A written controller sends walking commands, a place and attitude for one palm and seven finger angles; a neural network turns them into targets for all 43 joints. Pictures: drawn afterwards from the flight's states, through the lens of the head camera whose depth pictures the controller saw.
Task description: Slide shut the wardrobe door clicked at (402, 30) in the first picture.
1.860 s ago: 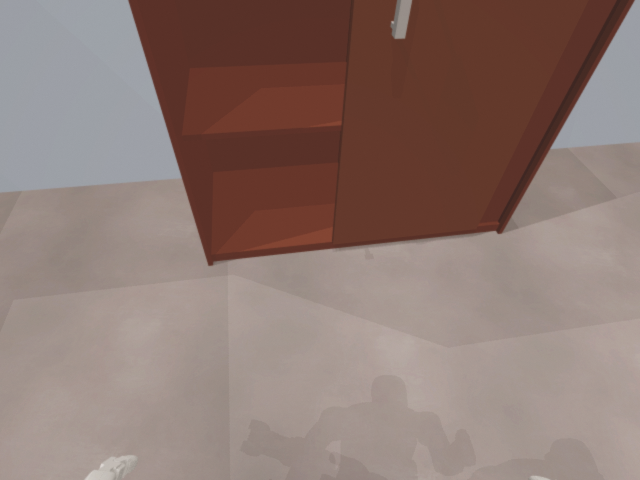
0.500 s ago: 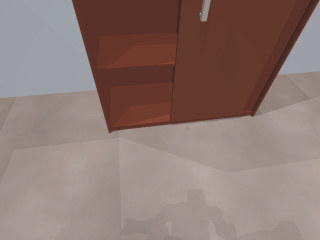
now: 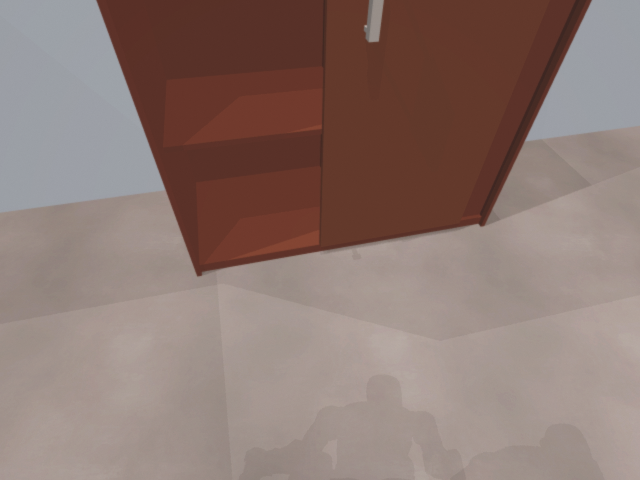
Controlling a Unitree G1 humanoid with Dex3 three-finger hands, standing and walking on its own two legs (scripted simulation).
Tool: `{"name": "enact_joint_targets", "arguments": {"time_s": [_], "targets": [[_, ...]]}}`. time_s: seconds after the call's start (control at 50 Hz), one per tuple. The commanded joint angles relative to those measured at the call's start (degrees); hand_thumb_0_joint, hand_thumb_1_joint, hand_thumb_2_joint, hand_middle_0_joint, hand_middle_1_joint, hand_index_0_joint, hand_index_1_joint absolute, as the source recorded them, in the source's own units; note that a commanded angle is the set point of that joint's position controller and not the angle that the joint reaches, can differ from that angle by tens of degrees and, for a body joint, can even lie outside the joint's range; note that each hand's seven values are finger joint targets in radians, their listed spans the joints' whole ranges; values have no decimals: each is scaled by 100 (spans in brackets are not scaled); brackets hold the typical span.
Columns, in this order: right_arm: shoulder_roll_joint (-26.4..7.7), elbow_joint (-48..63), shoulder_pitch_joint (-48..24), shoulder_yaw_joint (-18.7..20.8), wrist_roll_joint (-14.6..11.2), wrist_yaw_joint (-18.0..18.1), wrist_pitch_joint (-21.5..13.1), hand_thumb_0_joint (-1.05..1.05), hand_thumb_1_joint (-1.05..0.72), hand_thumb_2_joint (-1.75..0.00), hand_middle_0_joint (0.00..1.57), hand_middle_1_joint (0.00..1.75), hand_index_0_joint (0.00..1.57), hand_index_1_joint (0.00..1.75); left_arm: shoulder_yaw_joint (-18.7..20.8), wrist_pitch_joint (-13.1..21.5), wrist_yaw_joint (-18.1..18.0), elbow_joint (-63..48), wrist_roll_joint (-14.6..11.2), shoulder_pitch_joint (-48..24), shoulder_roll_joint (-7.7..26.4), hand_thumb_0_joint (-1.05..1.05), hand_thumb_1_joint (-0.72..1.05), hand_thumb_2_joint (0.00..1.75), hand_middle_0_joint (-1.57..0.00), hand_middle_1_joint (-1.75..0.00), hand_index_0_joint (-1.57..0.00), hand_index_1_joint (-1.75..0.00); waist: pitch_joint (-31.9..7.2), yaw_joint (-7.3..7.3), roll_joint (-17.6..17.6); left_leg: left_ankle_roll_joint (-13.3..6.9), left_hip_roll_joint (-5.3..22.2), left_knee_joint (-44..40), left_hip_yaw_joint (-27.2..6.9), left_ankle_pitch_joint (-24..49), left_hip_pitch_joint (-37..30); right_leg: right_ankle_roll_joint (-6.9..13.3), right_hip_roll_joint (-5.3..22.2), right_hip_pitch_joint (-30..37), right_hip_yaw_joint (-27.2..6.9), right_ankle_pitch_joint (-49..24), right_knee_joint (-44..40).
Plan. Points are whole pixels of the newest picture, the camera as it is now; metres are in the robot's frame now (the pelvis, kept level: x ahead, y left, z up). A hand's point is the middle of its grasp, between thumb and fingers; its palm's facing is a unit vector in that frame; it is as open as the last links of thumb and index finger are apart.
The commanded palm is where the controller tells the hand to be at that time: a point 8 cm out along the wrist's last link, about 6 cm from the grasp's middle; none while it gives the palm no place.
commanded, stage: walk to a spot facing it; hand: right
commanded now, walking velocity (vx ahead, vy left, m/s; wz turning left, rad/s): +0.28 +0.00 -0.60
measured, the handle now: out of the picture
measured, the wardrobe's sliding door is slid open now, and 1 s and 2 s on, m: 0.48 0.48 0.48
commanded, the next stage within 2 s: turn to face it in 0.60 s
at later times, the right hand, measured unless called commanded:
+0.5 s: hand out of the picture +0.17 -0.30 -0.17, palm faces +0.23 +0.96 -0.18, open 7.3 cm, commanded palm none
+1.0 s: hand (499, 397) +0.31 -0.28 -0.17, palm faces +0.29 +0.93 -0.20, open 7.3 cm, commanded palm none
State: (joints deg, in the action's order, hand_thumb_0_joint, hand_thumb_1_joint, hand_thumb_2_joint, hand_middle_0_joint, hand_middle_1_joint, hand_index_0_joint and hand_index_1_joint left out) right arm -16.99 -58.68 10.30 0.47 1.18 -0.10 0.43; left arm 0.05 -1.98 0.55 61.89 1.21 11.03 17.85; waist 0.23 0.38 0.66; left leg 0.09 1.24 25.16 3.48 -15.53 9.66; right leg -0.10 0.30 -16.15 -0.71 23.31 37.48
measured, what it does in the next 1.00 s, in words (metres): walks ahead: left foot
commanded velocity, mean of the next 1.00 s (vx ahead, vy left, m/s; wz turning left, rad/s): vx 0.20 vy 0.00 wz -0.07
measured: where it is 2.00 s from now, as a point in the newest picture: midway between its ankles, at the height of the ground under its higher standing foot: (370, 446)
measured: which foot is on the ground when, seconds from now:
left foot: down 0.00-0.18, up 0.20-0.72, down 0.74-1.00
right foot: down 0.00-0.76, up 0.78-1.00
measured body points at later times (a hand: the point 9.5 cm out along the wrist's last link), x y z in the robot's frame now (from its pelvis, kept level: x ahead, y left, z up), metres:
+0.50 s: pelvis +0.14 -0.10 +0.00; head +0.15 -0.12 +0.45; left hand +0.14 +0.13 -0.14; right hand +0.15 -0.35 -0.15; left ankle +0.23 +0.04 -0.65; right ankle +0.05 -0.13 -0.74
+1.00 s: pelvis +0.34 -0.10 +0.00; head +0.37 -0.10 +0.44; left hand +0.48 +0.11 -0.15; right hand +0.29 -0.33 -0.16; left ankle +0.41 -0.03 -0.74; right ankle +0.32 -0.24 -0.69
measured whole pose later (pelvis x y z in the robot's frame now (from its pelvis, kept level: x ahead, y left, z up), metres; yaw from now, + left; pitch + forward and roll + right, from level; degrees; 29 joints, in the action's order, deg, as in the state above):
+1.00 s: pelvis +0.34 -0.10 +0.00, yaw -15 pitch +0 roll +0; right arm -9.0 -59.9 15.6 2.0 1.1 0.6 -1.4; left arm 2.5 0.7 -1.6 57.0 1.1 9.1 11.5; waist 4.1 -0.5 0.9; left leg -3.5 -1.8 27.2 2.7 -9.8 17.6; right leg -2.1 3.9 -27.0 1.0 21.8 53.8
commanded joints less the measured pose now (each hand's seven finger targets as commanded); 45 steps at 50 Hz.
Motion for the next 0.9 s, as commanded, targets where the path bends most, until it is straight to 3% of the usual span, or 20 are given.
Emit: {"name": "enact_joint_targets", "arguments": {"time_s": [0.0, 0.08, 0.12, 0.14, 0.16, 0.18, 0.22, 0.26, 0.3, 0.48, 0.58, 0.62, 0.66, 0.68, 0.7, 0.72, 0.74, 0.8, 0.84, 0.88], "targets": [[-1225, 335, 430, 398, 49, 93, -189, 0, -90, -90, 20, 30, 20, 30, 235, 178, 102, -719, -30, -420, 524, 0, 90, 90, -20, -30, -20, -30, 374, -234, -773, -1017, 2000, -1425, -1498, -785, -582, -9, 412, -1526, 124, 346, 1405], [-1119, 374, 430, 428, 58, 63, -237, 0, -90, -90, 20, 30, 20, 30, 228, 244, 177, -767, -54, -21, 182, 0, 90, 90, -20, -30, -20, -30, 340, -31, -851, -644, 1762, -825, -402, -46, -91, -31, 286, -445, 688, -65, 2], [-999, 358, 423, 447, 15, 34, -200, 0, -90, -90, 20, 30, 20, 30, 311, 273, 157, -555, -27, 802, 303, 0, 90, 90, -20, -30, -20, -30, 111, 320, -294, -295, 1413, 222, 272, -273, 686, 19, 46, 1004, 898, -701, -799], [-690, 460, 412, 390, -18, -9, -165, 0, -90, -90, 20, 30, 20, 30, 434, 309, 108, -374, 1, 1537, 700, 0, 90, 90, -20, -30, -20, -30, -34, 638, 879, -29, 929, 1882, 657, -472, 1447, 246, 516, 1707, -152, -47, -1429], [-227, 813, 221, 297, -56, -65, -150, 0, -90, -90, 20, 30, 20, 30, 586, 370, 50, -316, 40, 2087, 1263, 0, 90, 90, -20, -30, -20, -30, 51, 777, 2445, 359, 115, 3747, 702, -2177, 2982, 855, 2057, 1921, -2839, 248, -2493], [-288, 982, -173, 292, 5, -44, -156, 0, -90, -90, 20, 30, 20, 30, 582, 343, -8, -278, -7, 2067, 1298, 0, 90, 90, -20, -30, -20, -30, 190, 699, 1471, 211, 314, 4349, -166, -1966, 3384, 1198, 2402, 1638, -3338, 461, -2787], [-280, 805, -236, 370, 32, -83, -191, 0, -90, -90, 20, 30, 20, 30, 442, 403, -61, -489, -48, 1373, 699, 0, 90, 90, -20, -30, -20, -30, 491, 370, 466, 143, 630, 4644, -373, -864, 3229, 1096, 1929, 892, -2814, 798, -2823], [-167, 533, 134, 372, 70, -127, -204, 0, -90, -90, 20, 30, 20, 30, 356, 548, -97, -530, -39, 1036, 378, 0, 90, 90, -20, -30, -20, -30, 541, 89, 322, 238, 737, 4443, -403, -90, 2906, 860, 1473, 651, -1887, -348, -2778], [-34, 417, 425, 351, 63, -120, -185, 0, -90, -90, 20, 30, 20, 30, 362, 647, -132, -460, -68, 1143, 271, 0, 90, 90, -20, -30, -20, -30, 190, 6, 315, 339, 650, 4270, -282, 182, 2828, 846, 1214, 1139, -1240, -1822, -2571], [158, 671, -490, 335, 26, -62, -191, 0, -90, -90, 20, 30, 20, 30, 382, 698, -219, -50, -95, 1853, -97, 0, 90, 90, -20, -30, -20, -30, 586, 213, 313, 476, 581, 3429, -80, 559, 3718, 983, 1124, 2100, -1074, -3625, -2536], [291, 901, -1146, 287, -44, -67, -285, 0, -90, -90, 20, 30, 20, 30, 368, 672, -270, 50, -31, 1976, -144, 0, 90, 90, -20, -30, -20, -30, 840, 379, 489, 239, 377, 1835, 75, 566, 3043, 921, 1051, 2024, -938, -4522, -2274], [241, 895, -891, 316, -55, -45, -323, 0, -90, -90, 20, 30, 20, 30, 399, 655, -275, 46, -13, 1786, -33, 0, 90, 90, -20, -30, -20, -30, 699, 214, 521, 56, 230, 1311, 56, 428, 2242, 938, 1112, 1826, -942, -5008, -2001], [95, 667, 1, 374, -38, -15, -361, 0, -90, -90, 20, 30, 20, 30, 456, 645, -279, -28, -45, 1493, 166, 0, 90, 90, -20, -30, -20, -30, 360, -196, 475, -66, -6, 1022, 122, 598, 1110, 814, 1074, 1614, -880, -5811, -1185], [-11, 455, 714, 412, -10, 11, -395, 0, -90, -90, 20, 30, 20, 30, 477, 629, -276, -67, -66, 1385, 212, 0, 90, 90, -20, -30, -20, -30, 49, -493, 340, -115, -63, 624, 157, 966, 233, 635, 878, 1384, -739, -5703, -385], [-275, 208, 1492, 478, 37, 60, -472, 0, -90, -90, 20, 30, 20, 30, 456, 634, -243, -52, -101, 1460, 80, 0, 90, 90, -20, -30, -20, -30, -385, -780, -99, -319, 392, 397, -310, 1553, -1107, 441, 606, 583, -598, -4614, 858], [-798, 49, 2052, 578, 109, 151, -523, 0, -90, -90, 20, 30, 20, 30, 392, 651, -188, -109, -155, 2054, -273, 0, 90, 90, -20, -30, -20, -30, -1345, -741, -1614, -985, 1986, 191, -2549, 3147, -2459, 191, -460, -650, -147, -964, 2712], [-904, -9, 2055, 557, -20, 142, -481, 0, -90, -90, 20, 30, 20, 30, 381, 627, -241, -108, -149, 2207, -272, 0, 90, 90, -20, -30, -20, -30, -1481, -489, -1447, -1482, 2618, -234, -3520, 3929, -2147, 203, -544, -840, -351, 1075, 3873], [-168, 281, 757, 394, -37, 161, -441, 0, -90, -90, 20, 30, 20, 30, 326, 494, -195, -233, -53, 1237, -470, 0, 90, 90, -20, -30, -20, -30, 42, -168, -559, -1538, 1939, -701, -2517, 3021, 46, 114, 213, -1000, -203, 390, 3749], [117, 314, 466, 316, -17, 190, -447, 0, -90, -90, 20, 30, 20, 30, 273, 367, -177, -250, -6, 1157, -653, 0, 90, 90, -20, -30, -20, -30, 203, 108, -390, -1275, 1519, -771, -1515, 3452, 888, 15, 404, -621, -61, 133, 3004], [45, 350, 340, 320, 4, 171, -370, 0, -90, -90, 20, 30, 20, 30, 243, 233, -192, -257, -11, 1214, -686, 0, 90, 90, -20, -30, -20, -30, -18, 242, -730, -1091, 1198, -771, -1051, 3523, 1125, -140, 401, -283, 177, 68, 2109]]}}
